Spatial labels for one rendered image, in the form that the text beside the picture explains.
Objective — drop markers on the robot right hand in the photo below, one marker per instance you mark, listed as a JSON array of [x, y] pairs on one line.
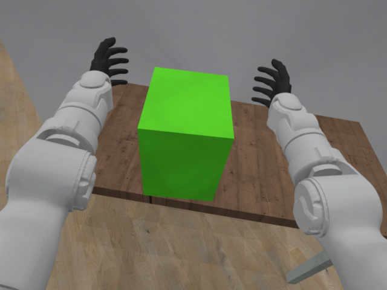
[[280, 85]]

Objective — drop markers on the robot left hand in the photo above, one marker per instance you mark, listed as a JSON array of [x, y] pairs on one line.
[[101, 61]]

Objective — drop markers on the robot left upper arm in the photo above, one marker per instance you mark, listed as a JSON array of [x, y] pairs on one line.
[[49, 181]]

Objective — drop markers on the robot right upper arm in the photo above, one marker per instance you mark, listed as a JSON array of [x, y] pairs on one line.
[[343, 213]]

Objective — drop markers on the carton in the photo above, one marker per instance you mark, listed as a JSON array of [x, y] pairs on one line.
[[185, 134]]

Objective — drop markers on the table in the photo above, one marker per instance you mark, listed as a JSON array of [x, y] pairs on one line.
[[255, 184]]

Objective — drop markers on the left robot forearm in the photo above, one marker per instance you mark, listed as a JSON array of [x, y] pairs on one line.
[[79, 120]]

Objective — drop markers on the right robot forearm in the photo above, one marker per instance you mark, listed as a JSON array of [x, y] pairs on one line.
[[303, 143]]

